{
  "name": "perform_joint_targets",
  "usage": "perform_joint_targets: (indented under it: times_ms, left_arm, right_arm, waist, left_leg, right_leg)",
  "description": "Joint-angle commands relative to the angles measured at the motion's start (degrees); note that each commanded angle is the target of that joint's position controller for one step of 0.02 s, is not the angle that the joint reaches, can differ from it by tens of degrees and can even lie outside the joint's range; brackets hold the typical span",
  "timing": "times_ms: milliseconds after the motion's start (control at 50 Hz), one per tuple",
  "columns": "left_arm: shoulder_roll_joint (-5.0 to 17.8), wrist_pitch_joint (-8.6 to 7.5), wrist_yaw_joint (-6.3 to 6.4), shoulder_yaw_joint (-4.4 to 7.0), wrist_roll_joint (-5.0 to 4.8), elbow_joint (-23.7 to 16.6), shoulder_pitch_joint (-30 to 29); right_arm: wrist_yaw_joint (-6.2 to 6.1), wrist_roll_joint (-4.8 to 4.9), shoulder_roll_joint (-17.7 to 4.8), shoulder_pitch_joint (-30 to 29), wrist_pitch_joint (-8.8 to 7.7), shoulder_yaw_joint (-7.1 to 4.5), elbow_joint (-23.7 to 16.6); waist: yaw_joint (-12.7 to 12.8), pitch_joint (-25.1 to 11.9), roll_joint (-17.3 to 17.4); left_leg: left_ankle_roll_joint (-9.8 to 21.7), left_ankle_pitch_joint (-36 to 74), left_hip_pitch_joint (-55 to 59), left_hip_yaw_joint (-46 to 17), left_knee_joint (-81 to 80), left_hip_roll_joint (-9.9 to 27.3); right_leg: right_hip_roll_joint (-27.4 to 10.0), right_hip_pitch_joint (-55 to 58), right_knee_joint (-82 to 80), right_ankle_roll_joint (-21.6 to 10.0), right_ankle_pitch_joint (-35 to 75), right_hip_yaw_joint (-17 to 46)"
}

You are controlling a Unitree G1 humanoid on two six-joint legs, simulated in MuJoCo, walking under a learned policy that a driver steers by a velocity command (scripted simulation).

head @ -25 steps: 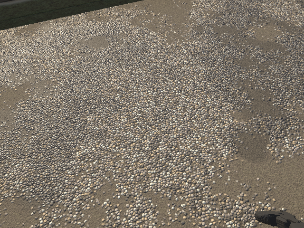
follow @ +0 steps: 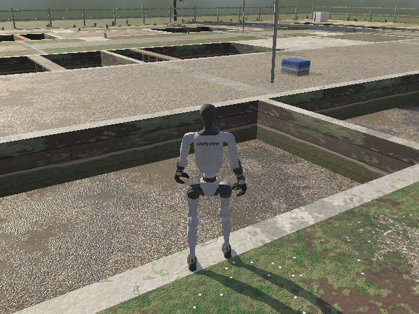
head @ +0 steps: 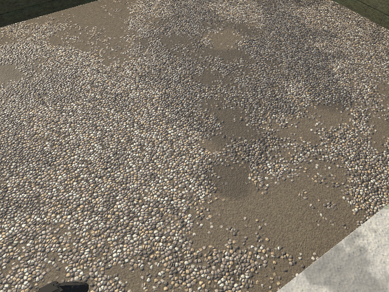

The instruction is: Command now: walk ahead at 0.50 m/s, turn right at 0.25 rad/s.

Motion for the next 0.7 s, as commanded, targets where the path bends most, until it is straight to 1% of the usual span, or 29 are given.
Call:
perform_joint_targets:
  times_ms: [20, 40, 60, 80, 100, 120, 140, 160, 180, 200, 240, 260, 300, 340, 360, 380, 400, 420, 440, 460, 500, 540, 560, 580, 600, 620, 640, 660, 700]
  left_arm:
    - [0.5, -1.61, -0.84, -0.82, -0.15, -5.8, -5.2]
    - [0.2, -1.84, -0.98, -0.99, 0.42, -4.7, -2.3]
    - [1.1, -2.25, -0.96, -0.84, 1.06, -3.4, 3.4]
    - [7.0, -2.58, -0.81, 0.9, 0.7, -2.5, 5.8]
    - [11.3, -2.39, -0.79, 2.42, -1.22, -1.5, 12.5]
    - [9.8, -2.91, -0.42, 2.16, -0.74, -1.8, 13.3]
    - [7.1, -3.26, 0.3, 1.45, -0.14, -2.2, 9.6]
    - [4.8, -3.52, 1.16, 0.77, 0.92, -3.0, 5.1]
    - [3.3, -3.93, 1.48, 0.38, 1.14, -3.5, 2.1]
    - [2.0, -4.47, 1.23, 0.07, 1.31, -4.2, -0.2]
    - [1.0, -5.18, 0.79, -0.23, 0.99, -4.4, -0.5]
    - [1.8, -5.22, 0.68, 0.01, 0.9, -3.9, 1.0]
    - [2.6, -4.73, 0.56, 0.45, 0.63, -3.7, 2.4]
    - [2.7, -3.84, 0.69, 0.49, -0.29, -3.8, 1.8]
    - [1.4, -3.66, 0.93, 0.21, -0.78, -4.0, 2.3]
    - [-2.8, -3.81, 1.0, -0.7, -1.32, -5.2, 1.4]
    - [0.1, -4.08, 1.14, -0.48, -0.93, -8.3, -2.7]
    - [3.8, -4.27, 1.29, 0.83, 0.38, -8.4, -5.1]
    - [4.0, -4.43, 1.14, 1.14, 0.52, -7.6, -3.9]
    - [4.1, -4.44, 1.09, 1.27, 0.73, -6.6, -2.0]
    - [3.5, -4.05, 0.89, 1.28, 0.81, -4.9, 1.4]
    - [2.8, -3.43, 0.65, 1.08, 1.29, -4.1, 2.1]
    - [2.0, -3.2, 0.32, 0.69, 1.61, -3.9, 2.1]
    - [0.9, -3.17, -0.04, 0.11, 1.53, -4.0, 1.0]
    - [-0.2, -3.33, -0.37, -0.47, 1.12, -4.4, -1.0]
    - [-0.4, -3.51, -0.64, -0.7, 0.76, -4.8, -2.9]
    - [0.4, -3.96, -1.0, -0.76, -0.01, -5.1, -3.2]
    - [0.4, -4.04, -0.94, -0.73, -0.36, -5.3, -3.3]
    - [0.7, -4.37, -0.43, -0.67, 0.94, -3.8, 2.4]
  right_arm:
    - [-0.25, 0.19, -9.1, -3.5, 1.2, -3.07, -4.3]
    - [-0.32, 0.34, -8.6, -3.5, 1.95, -3.14, -4.3]
    - [-0.37, 0.34, -7.4, -4.2, 2.41, -3.05, -4.7]
    - [0.09, 0.58, -3.8, -3.0, 2.19, -2.04, -7.0]
    - [-0.05, 0.38, -5.3, -8.8, 2.34, -2.18, -9.6]
    - [-0.9, 0.99, -8.2, -13.8, 2.74, -3.73, -10.1]
    - [-1.33, 1.34, -7.2, -13.9, 2.6, -3.56, -9.4]
    - [-1.43, 1.21, -4.9, -11.4, 2.2, -2.96, -8.3]
    - [-1.38, 0.78, -4.1, -9.3, 2.12, -2.8, -7.2]
    - [-1.62, 0.13, -4.2, -7.9, 2.29, -2.91, -5.9]
    - [-1.5, 0.02, -3.8, -8.5, 2.84, -2.54, -5.4]
    - [-1.14, 0.23, -3.3, -9.8, 3.01, -1.99, -5.5]
    - [-1.03, 0.66, -2.6, -11.7, 3.1, -1.35, -5.8]
    - [-1.09, 0.59, -0.1, -8.3, 2.97, -0.47, -4.6]
    - [-1.23, 0.11, 0.4, -5.7, 2.68, -0.21, -4.0]
    - [-1.4, -1.06, -2.2, -1.1, 1.94, -0.46, -3.9]
    - [-1.86, 0.32, -9.2, 0.0, 2.18, -2.84, -3.5]
    - [-2.56, 0.59, -9.7, 0.3, 2.15, -3.53, -3.2]
    - [-2.67, 0.44, -8.4, -2.4, 1.61, -3.0, -3.8]
    - [-2.44, 0.54, -6.4, -4.8, 0.99, -2.25, -4.3]
    - [-1.92, 1.24, -3.8, -8.7, -0.22, -1.2, -4.8]
    - [-1.28, 1.71, -3.6, -9.7, -0.99, -1.06, -4.4]
    - [-1.07, 1.96, -3.8, -9.8, -1.18, -1.17, -4.1]
    - [-0.94, 2.07, -4.0, -9.6, -1.24, -1.34, -4.0]
    - [-0.91, 2.07, -4.7, -8.9, -1.12, -1.65, -3.9]
    - [-0.94, 1.95, -5.8, -7.6, -0.78, -2.18, -3.7]
    - [-0.33, 1.01, -5.9, -7.4, -0.13, -2.2, -4.8]
    - [-0.07, 1.05, -7.1, -6.7, 0.58, -2.59, -5.0]
    - [-0.23, 1.08, -7.4, -5.7, 1.8, -3.11, -5.6]
  waist:
    - [0.3, -3.1, 12.4]
    - [0.8, -3.2, 11.0]
    - [2.9, -4.7, 7.8]
    - [3.4, -9.5, -6.6]
    - [10.0, -10.1, -16.8]
    - [10.5, -5.5, -9.5]
    - [8.1, -4.1, -6.4]
    - [4.7, -4.8, -6.5]
    - [2.6, -5.7, -6.9]
    - [1.5, -6.0, -5.6]
    - [1.2, -6.4, -5.3]
    - [2.4, -6.8, -6.2]
    - [3.6, -6.0, -5.0]
    - [1.2, -4.8, -2.1]
    - [0.1, -3.7, 0.1]
    - [-1.6, -4.6, 11.2]
    - [-3.6, 0.3, 16.1]
    - [-4.0, 2.9, 9.8]
    - [-1.6, 2.8, 7.5]
    - [0.5, 2.0, 6.2]
    - [3.4, 0.9, 7.3]
    - [5.0, -0.6, 7.0]
    - [5.5, -1.4, 6.5]
    - [5.1, -1.5, 6.3]
    - [3.8, -1.0, 6.7]
    - [2.2, -0.7, 7.7]
    - [1.0, -0.6, 9.0]
    - [1.1, 0.0, 9.4]
    - [2.8, -1.3, 7.1]
  left_leg:
    - [8.3, 7.8, -3.1, -8.0, -9.0, 8.1]
    - [7.4, 3.2, -5.0, -7.6, -7.2, 6.6]
    - [5.8, 2.0, -8.5, -5.5, 0.5, 4.2]
    - [1.3, -4.9, -17.1, 2.9, 13.6, -3.5]
    - [-0.2, -15.7, -24.9, 2.0, 25.9, -6.2]
    - [-1.5, -14.3, -29.1, -4.3, 34.0, -5.3]
    - [-2.4, -11.3, -28.0, -5.9, 35.7, -4.7]
    - [-2.7, -7.9, -23.0, -6.1, 33.9, -3.6]
    - [-2.8, -5.9, -18.5, -5.5, 32.4, -3.6]
    - [-2.8, -2.9, -14.1, -4.5, 31.6, -4.3]
    - [-2.2, -2.5, -9.4, -3.4, 23.8, -4.6]
    - [-1.2, -4.6, -7.5, -2.3, 19.2, -5.0]
    - [0.3, -3.8, -3.5, -1.4, 11.8, -5.5]
    - [2.5, 4.0, 7.1, 0.0, -0.4, -6.1]
    - [4.1, 2.8, 15.0, -3.3, -4.6, -4.8]
    - [7.2, -5.5, 22.3, -19.8, -9.6, 6.7]
    - [10.0, -2.0, 18.4, -34.9, -15.2, 16.3]
    - [12.5, 0.5, 14.9, -37.6, -16.9, 18.1]
    - [13.8, 1.9, 12.5, -35.8, -16.6, 17.3]
    - [13.7, 5.6, 10.2, -31.8, -16.1, 15.7]
    - [12.6, 11.6, 4.6, -23.5, -16.7, 11.9]
    - [12.0, 21.6, 1.2, -18.7, -16.3, 8.9]
    - [11.5, 24.7, 0.1, -16.3, -15.8, 7.5]
    - [10.8, 25.5, -1.5, -14.2, -15.3, 5.8]
    - [10.5, 23.9, -3.4, -12.9, -14.8, 4.4]
    - [10.7, 20.1, -4.3, -12.8, -14.1, 3.6]
    - [10.8, 11.5, -5.9, -13.8, -13.9, 2.8]
    - [11.0, 6.8, -7.2, -14.8, -12.7, 3.2]
    - [9.8, -0.6, -8.7, -17.6, -9.1, 1.9]
  right_leg:
    - [3.1, 11.0, -11.3, -1.3, 1.5, -9.5]
    - [4.1, 16.5, -13.5, -2.3, 1.9, -10.2]
    - [2.2, 23.7, -13.2, -3.8, 5.7, -5.4]
    - [-5.8, 31.0, -17.2, -7.8, 5.6, 7.3]
    - [-14.7, 29.6, -27.3, -14.5, -3.3, 24.4]
    - [-16.1, 26.9, -28.2, -16.8, -2.2, 27.0]
    - [-14.9, 22.4, -26.8, -16.3, 2.7, 23.3]
    - [-12.1, 17.5, -26.9, -14.6, 1.4, 17.9]
    - [-10.4, 13.4, -27.3, -13.8, 1.2, 14.8]
    - [-9.2, 9.4, -26.6, -13.6, 4.6, 11.8]
    - [-7.9, 7.2, -26.4, -13.0, 6.0, 9.2]
    - [-7.3, 8.1, -27.0, -12.5, 4.0, 9.3]
    - [-7.8, 8.2, -27.0, -12.5, 0.0, 11.5]
    - [-7.5, 2.4, -25.7, -11.1, -6.3, 12.6]
    - [-5.9, -4.8, -22.6, -8.9, -9.9, 12.4]
    - [-1.1, -14.0, -6.5, -5.8, -14.0, 6.9]
    - [4.0, -22.3, -1.4, -3.0, -11.2, -0.9]
    - [3.6, -24.2, 5.1, -1.5, -8.2, 3.5]
    - [4.3, -23.3, 9.5, -0.4, -6.0, 5.8]
    - [4.8, -21.3, 12.5, 0.5, -3.6, 7.9]
    - [4.5, -15.4, 14.2, 2.2, 1.1, 8.0]
    - [2.8, -9.5, 12.6, 3.1, 5.1, 3.6]
    - [0.8, -6.3, 9.3, 3.3, 6.9, 0.1]
    - [-0.5, -2.6, 4.4, 3.2, 8.2, -2.8]
    - [-0.5, 1.1, -0.6, 2.8, 8.6, -4.8]
    - [0.2, 3.6, -3.7, 2.6, 7.8, -6.4]
    - [0.9, 6.8, -6.9, 2.9, 6.0, -6.5]
    - [1.6, 9.0, -9.3, 2.6, 4.9, -7.7]
    - [3.0, 17.0, -14.4, 1.5, 2.4, -9.2]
